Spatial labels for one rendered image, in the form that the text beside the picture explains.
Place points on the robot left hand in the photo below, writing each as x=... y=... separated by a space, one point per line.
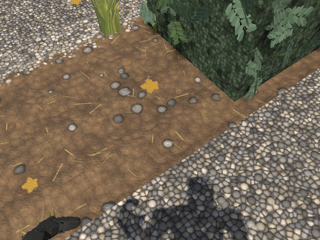
x=52 y=226

